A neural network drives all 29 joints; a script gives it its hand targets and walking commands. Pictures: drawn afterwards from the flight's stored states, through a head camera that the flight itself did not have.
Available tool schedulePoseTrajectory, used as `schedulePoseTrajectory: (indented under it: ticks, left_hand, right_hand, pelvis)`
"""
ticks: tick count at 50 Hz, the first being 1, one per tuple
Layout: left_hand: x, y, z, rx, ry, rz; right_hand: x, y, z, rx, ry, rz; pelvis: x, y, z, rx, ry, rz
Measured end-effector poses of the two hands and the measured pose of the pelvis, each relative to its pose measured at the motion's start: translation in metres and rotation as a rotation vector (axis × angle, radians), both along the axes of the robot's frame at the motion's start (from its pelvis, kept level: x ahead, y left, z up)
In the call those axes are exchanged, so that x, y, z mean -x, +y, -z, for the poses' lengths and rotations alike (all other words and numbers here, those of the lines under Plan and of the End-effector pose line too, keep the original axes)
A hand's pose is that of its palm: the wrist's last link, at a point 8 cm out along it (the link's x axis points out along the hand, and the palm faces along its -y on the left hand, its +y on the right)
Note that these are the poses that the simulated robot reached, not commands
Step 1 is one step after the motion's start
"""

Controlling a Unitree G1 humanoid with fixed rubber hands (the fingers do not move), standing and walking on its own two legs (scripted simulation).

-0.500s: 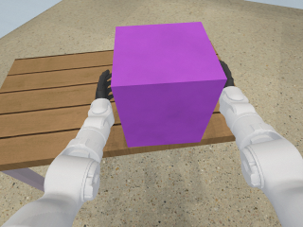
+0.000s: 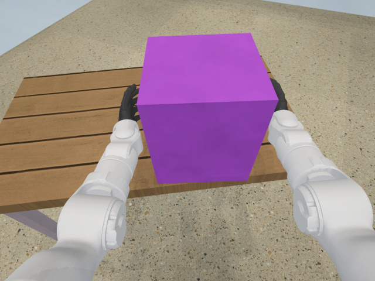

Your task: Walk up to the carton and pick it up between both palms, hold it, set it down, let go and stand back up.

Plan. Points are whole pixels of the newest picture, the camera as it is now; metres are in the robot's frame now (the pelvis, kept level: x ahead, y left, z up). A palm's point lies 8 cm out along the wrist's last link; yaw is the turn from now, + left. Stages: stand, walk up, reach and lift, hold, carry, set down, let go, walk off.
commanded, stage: reach and lift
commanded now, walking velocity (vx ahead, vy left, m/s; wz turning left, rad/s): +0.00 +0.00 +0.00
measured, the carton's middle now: (200, 113) +0.49 -0.01 +0.07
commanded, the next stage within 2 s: none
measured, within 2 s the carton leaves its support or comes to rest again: leaves its support in 1.18 s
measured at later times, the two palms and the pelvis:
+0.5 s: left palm (129, 123) +0.43 +0.15 +0.10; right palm (277, 116) +0.44 -0.17 +0.10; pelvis +0.01 +0.00 +0.01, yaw +3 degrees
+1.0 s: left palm (127, 124) +0.42 +0.15 +0.11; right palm (278, 123) +0.42 -0.17 +0.10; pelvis +0.03 +0.00 +0.01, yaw +4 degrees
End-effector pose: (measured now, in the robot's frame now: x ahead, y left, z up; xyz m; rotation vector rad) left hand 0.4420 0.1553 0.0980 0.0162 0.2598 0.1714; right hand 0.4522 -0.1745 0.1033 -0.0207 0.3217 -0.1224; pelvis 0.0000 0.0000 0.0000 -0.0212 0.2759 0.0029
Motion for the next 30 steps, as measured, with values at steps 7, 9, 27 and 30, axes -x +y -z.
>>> schedulePoseTrajectory:
  ticks: [7, 9, 27, 30]
  left_hand:
    - [0.001, 0.001, 0.002, 0.009, -0.015, 0.007]
    - [0.002, 0.000, 0.003, 0.007, -0.021, 0.011]
    - [0.010, -0.002, -0.001, -0.038, -0.054, 0.028]
    - [0.013, -0.001, -0.003, -0.032, -0.043, 0.025]
  right_hand:
    - [0.002, 0.001, 0.001, -0.002, -0.016, 0.006]
    - [0.003, 0.001, 0.003, -0.002, -0.022, 0.003]
    - [0.014, 0.002, 0.001, 0.047, -0.087, -0.027]
    - [0.017, 0.003, 0.001, 0.048, -0.103, -0.025]
  pelvis:
    - [-0.001, 0.001, 0.000, 0.000, 0.012, -0.005]
    - [-0.001, 0.001, 0.000, 0.000, 0.010, -0.006]
    - [-0.016, 0.002, -0.010, -0.010, -0.072, -0.051]
    - [-0.019, 0.000, -0.011, -0.015, -0.117, -0.057]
